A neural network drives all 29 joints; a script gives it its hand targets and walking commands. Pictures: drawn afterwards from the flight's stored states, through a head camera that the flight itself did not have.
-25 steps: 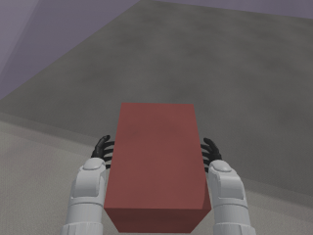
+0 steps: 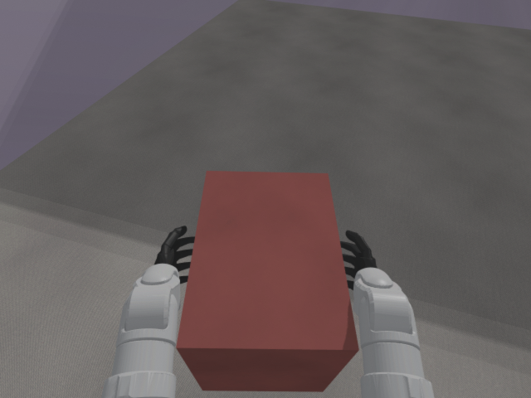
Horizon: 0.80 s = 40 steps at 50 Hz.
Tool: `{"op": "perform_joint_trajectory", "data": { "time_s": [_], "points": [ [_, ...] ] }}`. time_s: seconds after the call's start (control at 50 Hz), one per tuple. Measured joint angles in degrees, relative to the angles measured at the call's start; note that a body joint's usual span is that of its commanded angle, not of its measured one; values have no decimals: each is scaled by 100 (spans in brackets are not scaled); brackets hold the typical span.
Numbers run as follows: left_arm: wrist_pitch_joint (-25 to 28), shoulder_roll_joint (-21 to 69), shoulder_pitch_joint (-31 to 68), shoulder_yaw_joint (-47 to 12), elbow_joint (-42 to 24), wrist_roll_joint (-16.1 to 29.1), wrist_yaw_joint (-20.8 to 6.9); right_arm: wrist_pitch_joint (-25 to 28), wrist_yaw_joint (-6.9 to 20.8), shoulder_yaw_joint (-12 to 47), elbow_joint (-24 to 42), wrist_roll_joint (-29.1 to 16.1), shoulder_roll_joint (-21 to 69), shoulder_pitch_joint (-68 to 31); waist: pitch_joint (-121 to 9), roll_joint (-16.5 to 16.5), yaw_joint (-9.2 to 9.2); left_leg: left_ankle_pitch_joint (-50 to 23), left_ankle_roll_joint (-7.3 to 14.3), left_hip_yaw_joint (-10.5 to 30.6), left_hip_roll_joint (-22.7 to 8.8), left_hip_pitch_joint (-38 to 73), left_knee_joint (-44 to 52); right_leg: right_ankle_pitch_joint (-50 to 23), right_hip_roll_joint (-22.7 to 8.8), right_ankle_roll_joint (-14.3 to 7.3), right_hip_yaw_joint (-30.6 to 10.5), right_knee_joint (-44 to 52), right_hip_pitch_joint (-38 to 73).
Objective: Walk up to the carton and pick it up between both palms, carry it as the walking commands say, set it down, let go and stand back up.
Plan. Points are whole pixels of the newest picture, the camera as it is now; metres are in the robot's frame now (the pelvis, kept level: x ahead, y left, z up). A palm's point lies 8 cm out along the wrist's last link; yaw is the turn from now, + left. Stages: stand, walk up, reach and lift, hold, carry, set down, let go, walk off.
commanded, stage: hold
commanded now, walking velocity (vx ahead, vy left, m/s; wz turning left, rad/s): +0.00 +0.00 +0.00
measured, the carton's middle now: (265, 282) +0.31 +0.00 -0.03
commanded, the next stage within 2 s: carry in 0.28 s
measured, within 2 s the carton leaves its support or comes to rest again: neither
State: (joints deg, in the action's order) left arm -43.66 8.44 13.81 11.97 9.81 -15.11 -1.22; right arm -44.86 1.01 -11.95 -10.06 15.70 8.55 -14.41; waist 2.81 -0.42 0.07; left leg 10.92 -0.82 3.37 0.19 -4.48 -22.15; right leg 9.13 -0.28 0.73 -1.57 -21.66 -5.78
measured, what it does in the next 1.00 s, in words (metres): walks ahead: left foot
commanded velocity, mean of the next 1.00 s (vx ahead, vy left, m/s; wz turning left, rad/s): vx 0.76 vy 0.00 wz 0.00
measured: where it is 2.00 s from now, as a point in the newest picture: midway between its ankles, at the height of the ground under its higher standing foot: (269, 205)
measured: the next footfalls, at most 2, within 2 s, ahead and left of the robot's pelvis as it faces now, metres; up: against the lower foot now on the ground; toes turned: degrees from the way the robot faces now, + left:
left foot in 0.78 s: +0.22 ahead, +0.11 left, +0.00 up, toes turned +8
right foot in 1.10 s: +0.59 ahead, -0.13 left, +0.00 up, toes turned -13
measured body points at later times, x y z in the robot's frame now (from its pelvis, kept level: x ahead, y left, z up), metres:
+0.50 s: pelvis +0.04 +0.00 -0.01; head +0.00 +0.01 +0.44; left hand +0.33 +0.16 +0.05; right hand +0.33 -0.15 +0.05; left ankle +0.02 +0.13 -0.74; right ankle +0.04 -0.13 -0.74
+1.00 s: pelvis +0.32 +0.00 -0.01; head +0.31 +0.00 +0.44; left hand +0.60 +0.13 +0.07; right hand +0.58 -0.18 +0.07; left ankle +0.18 +0.10 -0.74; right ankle +0.35 -0.13 -0.71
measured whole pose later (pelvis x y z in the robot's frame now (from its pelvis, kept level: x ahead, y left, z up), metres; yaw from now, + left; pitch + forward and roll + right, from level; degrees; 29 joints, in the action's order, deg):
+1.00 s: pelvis +0.32 +0.00 -0.01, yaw -3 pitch +5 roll -1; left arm -69.7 7.5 7.5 6.9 -20.2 -5.1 5.0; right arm -70.7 -6.1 -5.7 19.5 5.5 7.6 -8.4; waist -7.2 -1.1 2.4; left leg 21.7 -0.2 -10.9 -2.4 -0.7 -17.5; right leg 14.9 -5.2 0.0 6.2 -48.4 -33.1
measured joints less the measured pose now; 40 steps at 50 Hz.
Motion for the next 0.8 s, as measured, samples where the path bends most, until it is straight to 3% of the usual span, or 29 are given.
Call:
{"op": "perform_joint_trajectory", "data": {
  "time_s": [0.28, 0.34, 0.48, 0.56, 0.62, 0.7, 0.76, 0.8],
  "points": [
    [-73, -28, -134, -118, -161, 21, 8, -46, -18, 111, 141, -65, -32, 144, -111, 4, -11, 34, 8, -9, 2, -72, -9, 11, -5, 13, -5, 23, -58],
    [-167, -44, -222, -215, -205, 134, 61, -164, -87, 171, 306, -185, -63, 319, -555, 13, -86, 755, 26, -48, -23, -605, -527, 611, 14, -4, 2, -406, -563],
    [-758, -124, -421, -401, -1071, 603, 310, -706, -330, 401, 1147, -575, -95, 539, -1036, 139, -182, 630, 54, -239, -32, -1008, -864, 830, -44, 66, -53, -1040, -1147],
    [-1318, -282, -537, -455, -1552, 857, 400, -1214, -548, 639, 1538, -760, -103, 621, -1210, 91, -173, 918, 29, -388, -139, -868, -784, 817, -196, 43, 293, -956, -1123],
    [-1667, -141, -508, -507, -1845, 913, 477, -1646, -618, 577, 2074, -868, -151, 749, -1273, -126, -71, 1171, -8, -318, -358, -956, -1163, 944, -37, -3, 527, -774, -885],
    [-2043, -85, -591, -767, -2158, 901, 636, -2068, -628, 456, 2483, -1095, -255, 875, -1376, 98, 9, 1525, -29, -837, -322, -1639, -2073, 1170, -209, -45, 671, -463, -539],
    [-2368, -99, -673, -733, -2575, 911, 690, -2303, -646, 479, 2647, -1130, -181, 795, -1298, 258, -15, 1007, 17, -1154, -220, -1732, -1108, 1290, -379, 58, 601, -209, -179],
    [-2518, -107, -691, -577, -2870, 939, 687, -2370, -659, 549, 2705, -1098, -90, 671, -1212, 353, -72, 314, 175, -1412, -135, -1501, -718, 1612, -541, 130, 490, -681, -182]
  ]
}}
